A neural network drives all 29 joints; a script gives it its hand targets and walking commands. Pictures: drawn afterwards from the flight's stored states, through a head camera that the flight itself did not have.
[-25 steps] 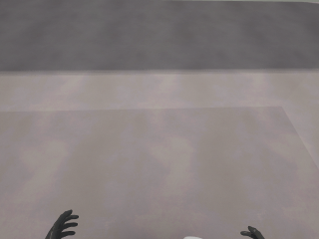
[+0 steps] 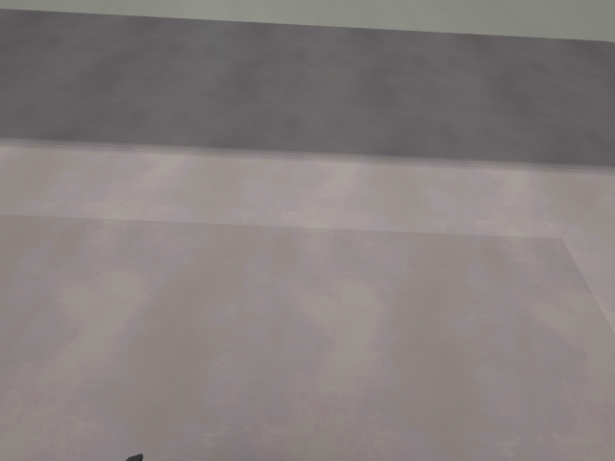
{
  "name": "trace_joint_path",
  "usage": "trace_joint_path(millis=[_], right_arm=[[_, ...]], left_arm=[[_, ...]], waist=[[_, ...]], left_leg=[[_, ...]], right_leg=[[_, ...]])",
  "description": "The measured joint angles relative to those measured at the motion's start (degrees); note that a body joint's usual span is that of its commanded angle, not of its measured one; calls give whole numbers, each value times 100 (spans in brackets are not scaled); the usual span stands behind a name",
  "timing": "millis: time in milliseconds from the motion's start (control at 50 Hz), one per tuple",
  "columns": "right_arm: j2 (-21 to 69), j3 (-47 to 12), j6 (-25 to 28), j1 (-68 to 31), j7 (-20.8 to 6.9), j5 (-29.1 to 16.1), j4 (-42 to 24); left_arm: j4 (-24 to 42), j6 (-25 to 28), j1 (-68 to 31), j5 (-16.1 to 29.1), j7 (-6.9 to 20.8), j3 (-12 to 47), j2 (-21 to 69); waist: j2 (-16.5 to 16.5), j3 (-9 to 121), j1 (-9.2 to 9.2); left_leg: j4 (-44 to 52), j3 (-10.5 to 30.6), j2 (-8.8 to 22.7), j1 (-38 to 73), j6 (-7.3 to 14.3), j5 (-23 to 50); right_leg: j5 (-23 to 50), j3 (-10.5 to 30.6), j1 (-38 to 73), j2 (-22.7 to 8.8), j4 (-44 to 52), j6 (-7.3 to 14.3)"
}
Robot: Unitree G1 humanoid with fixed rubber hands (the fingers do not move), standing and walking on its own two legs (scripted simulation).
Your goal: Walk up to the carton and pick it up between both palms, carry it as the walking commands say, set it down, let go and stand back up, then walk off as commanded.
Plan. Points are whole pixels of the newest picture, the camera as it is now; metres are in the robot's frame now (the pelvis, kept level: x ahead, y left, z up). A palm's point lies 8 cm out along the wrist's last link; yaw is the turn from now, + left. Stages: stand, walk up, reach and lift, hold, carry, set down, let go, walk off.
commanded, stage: stand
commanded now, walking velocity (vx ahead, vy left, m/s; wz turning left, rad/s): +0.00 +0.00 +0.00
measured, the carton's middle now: out of the picture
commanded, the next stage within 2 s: none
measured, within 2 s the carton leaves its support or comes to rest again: neither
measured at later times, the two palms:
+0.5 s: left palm out of the picture +0.00 +0.24 -0.14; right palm out of the picture +0.00 -0.22 -0.14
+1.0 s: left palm out of the picture -0.02 +0.22 -0.15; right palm out of the picture -0.03 -0.21 -0.15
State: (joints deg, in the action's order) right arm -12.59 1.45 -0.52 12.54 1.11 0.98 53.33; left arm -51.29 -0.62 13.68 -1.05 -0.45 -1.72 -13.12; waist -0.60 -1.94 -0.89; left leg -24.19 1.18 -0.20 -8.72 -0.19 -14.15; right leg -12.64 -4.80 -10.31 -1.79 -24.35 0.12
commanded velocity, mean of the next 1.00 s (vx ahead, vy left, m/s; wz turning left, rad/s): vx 0.00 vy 0.00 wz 0.00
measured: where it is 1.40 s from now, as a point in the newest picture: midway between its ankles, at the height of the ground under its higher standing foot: outside the picture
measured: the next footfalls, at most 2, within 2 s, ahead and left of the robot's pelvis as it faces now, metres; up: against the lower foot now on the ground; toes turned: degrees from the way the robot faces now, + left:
none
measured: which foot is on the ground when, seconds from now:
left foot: down 0.00-1.00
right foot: down 0.00-1.00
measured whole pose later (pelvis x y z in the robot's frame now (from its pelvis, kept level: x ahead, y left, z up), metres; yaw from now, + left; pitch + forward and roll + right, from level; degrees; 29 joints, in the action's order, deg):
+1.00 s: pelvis +0.00 +0.01 +0.00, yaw -1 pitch -1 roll +0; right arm -7.9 0.0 0.5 17.6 2.5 0.8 66.3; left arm -66.5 0.1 17.3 -0.7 -2.1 -0.2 -8.3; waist -0.1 -1.8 -0.6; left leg -22.4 0.5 -0.6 -7.5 0.3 -13.5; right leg -12.1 -3.4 -9.7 -2.1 -23.3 -0.5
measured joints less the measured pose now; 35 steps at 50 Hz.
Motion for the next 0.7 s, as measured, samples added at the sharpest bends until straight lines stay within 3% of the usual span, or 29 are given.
trace_joint_path(millis=[320,700], right_arm=[[148,-65,68,210,69,-14,789],[373,-130,86,402,118,-20,1209]], left_arm=[[-887,31,206,10,-72,48,135],[-1372,56,264,25,-142,131,391]], waist=[[35,12,-4],[39,9,24]], left_leg=[[219,-50,-77,129,82,119],[192,-73,-70,130,74,85]], right_leg=[[113,77,97,-67,178,-84],[72,128,69,-59,118,-84]])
